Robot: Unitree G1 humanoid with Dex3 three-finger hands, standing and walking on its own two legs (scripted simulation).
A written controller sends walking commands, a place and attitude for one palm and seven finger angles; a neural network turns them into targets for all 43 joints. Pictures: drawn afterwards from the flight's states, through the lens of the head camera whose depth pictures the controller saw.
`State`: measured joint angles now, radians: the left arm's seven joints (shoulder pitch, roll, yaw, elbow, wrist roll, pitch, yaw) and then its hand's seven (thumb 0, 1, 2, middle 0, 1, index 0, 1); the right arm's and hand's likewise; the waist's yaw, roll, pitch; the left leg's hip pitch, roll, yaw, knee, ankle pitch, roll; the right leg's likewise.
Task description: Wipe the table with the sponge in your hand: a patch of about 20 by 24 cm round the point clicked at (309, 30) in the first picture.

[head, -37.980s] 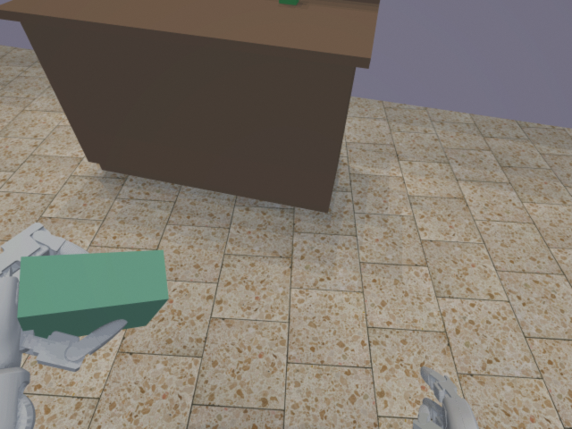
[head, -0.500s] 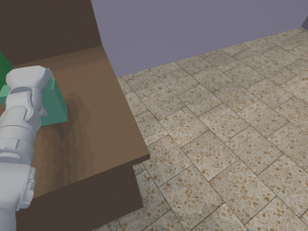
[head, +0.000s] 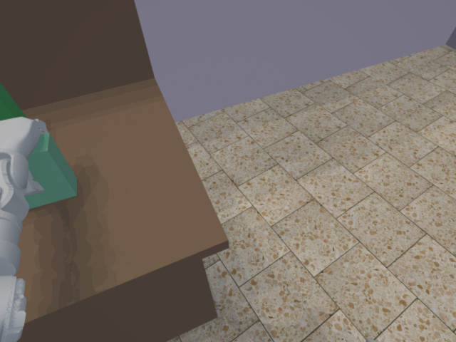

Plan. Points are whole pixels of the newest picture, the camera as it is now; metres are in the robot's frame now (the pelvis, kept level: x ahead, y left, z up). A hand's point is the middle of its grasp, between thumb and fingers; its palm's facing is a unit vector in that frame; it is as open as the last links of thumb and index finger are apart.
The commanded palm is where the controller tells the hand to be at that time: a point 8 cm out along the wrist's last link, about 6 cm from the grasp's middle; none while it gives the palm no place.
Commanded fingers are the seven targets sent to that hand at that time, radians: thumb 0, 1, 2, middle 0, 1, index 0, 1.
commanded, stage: slide back across to the first lane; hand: left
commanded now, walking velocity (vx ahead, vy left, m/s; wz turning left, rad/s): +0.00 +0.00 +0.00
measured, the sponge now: (32, 182) +0.36 +0.39 +0.08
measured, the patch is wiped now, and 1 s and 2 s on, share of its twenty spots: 1.00 1.00 1.00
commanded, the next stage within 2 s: wipe back along the first lane in 0.18 s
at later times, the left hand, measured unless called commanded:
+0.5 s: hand (6, 177) +0.34 +0.39 +0.12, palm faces -0.06 +0.04 -1.00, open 9.6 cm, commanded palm +0.32 +0.39 +0.17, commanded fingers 0.00 0.10 1.30 -1.20 -1.60 -1.20 -1.60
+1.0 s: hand (9, 197) +0.31 +0.37 +0.12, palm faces -0.02 +0.01 -1.00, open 9.6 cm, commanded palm +0.27 +0.37 +0.15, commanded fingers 0.00 0.10 1.30 -1.20 -1.60 -1.20 -1.60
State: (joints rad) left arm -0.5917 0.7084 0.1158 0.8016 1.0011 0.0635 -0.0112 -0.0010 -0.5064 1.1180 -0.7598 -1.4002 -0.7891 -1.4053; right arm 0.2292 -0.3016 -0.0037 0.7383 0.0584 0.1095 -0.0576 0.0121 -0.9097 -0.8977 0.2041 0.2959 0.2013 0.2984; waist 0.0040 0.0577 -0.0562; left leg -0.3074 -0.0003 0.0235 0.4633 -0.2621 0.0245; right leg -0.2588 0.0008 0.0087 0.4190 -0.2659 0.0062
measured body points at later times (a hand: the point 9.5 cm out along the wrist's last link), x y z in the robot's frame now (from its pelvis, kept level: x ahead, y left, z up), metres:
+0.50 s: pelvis -0.01 +0.01 +0.00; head +0.02 +0.00 +0.45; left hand +0.34 +0.39 +0.18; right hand +0.11 -0.26 -0.13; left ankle -0.02 +0.10 -0.74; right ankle -0.04 -0.13 -0.74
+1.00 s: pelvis -0.02 +0.00 +0.00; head -0.01 -0.02 +0.45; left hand +0.30 +0.37 +0.17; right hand +0.15 -0.24 -0.11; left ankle -0.02 +0.10 -0.74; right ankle -0.04 -0.13 -0.74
